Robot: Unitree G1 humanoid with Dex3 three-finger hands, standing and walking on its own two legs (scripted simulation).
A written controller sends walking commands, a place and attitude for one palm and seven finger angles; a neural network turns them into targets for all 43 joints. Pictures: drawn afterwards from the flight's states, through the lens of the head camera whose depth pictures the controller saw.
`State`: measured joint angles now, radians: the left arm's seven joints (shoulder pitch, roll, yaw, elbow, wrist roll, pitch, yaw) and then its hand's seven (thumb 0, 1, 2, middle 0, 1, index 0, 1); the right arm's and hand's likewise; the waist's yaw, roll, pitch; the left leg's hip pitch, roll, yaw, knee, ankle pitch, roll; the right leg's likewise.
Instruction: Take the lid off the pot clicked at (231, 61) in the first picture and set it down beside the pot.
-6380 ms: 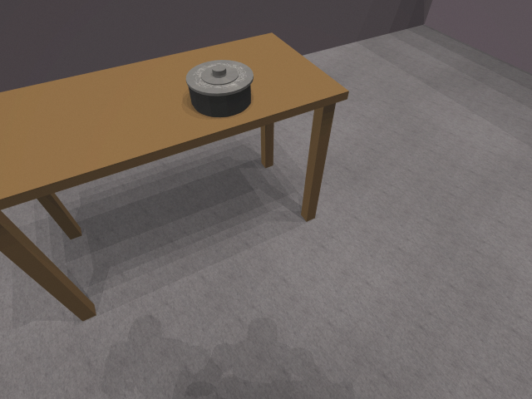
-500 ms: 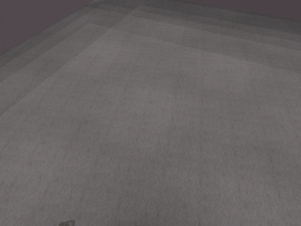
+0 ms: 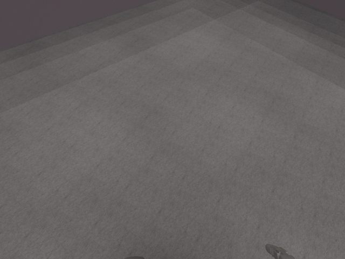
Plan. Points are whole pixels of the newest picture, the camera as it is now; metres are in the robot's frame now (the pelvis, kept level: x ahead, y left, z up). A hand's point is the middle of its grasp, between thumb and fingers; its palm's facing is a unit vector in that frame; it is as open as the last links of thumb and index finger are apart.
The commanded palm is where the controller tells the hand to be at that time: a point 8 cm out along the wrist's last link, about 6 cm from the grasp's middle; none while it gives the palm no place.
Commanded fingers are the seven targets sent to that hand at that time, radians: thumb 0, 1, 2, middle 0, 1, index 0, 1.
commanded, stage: turn to face it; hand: left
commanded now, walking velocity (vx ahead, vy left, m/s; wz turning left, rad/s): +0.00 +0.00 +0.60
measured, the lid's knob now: out of the picture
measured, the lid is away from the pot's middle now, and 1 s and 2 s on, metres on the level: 0.00 0.00 0.00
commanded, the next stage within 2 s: none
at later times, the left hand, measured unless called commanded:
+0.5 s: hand out of the picture +0.09 +0.23 -0.13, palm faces +0.27 -0.92 -0.29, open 7.4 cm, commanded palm none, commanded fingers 0.00 0.90 0.90 -0.20 -0.30 -0.20 -0.30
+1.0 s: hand out of the picture -0.12 +0.21 -0.18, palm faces +0.61 -0.75 -0.26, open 7.4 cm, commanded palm none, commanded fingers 0.00 0.90 0.90 -0.20 -0.30 -0.20 -0.30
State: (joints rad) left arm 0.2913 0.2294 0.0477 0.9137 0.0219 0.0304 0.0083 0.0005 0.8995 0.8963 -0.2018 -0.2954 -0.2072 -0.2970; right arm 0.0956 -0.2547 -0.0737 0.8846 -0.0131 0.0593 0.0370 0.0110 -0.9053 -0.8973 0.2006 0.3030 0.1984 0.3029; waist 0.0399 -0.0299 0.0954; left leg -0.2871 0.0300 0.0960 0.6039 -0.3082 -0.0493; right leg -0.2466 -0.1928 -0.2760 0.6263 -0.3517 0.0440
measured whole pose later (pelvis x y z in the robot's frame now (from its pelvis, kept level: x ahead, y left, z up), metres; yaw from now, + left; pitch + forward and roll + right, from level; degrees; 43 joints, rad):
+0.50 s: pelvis +0.01 -0.01 +0.00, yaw +17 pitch +2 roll +1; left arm 0.11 0.24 0.04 0.83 0.00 0.03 0.01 0.00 0.90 0.90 -0.20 -0.29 -0.20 -0.30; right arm 0.25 -0.23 -0.08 0.92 -0.02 0.05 0.01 0.01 -0.90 -0.90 0.21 0.30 0.21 0.30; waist -0.04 0.03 0.05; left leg -0.33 -0.10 -0.17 0.55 -0.25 0.00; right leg -0.29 -0.02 0.01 0.56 -0.30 0.08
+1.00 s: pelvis -0.01 +0.01 -0.01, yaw +36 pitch +0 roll +0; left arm 0.26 0.28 0.06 0.91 0.02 0.06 0.01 0.00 0.90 0.90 -0.20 -0.30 -0.21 -0.30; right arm 0.10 -0.26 -0.07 0.88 -0.01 0.03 0.03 0.01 -0.91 -0.90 0.20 0.30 0.20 0.30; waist 0.03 -0.06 0.11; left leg -0.33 -0.01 0.07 0.65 -0.32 0.04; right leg -0.32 -0.18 -0.16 0.87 -0.52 0.08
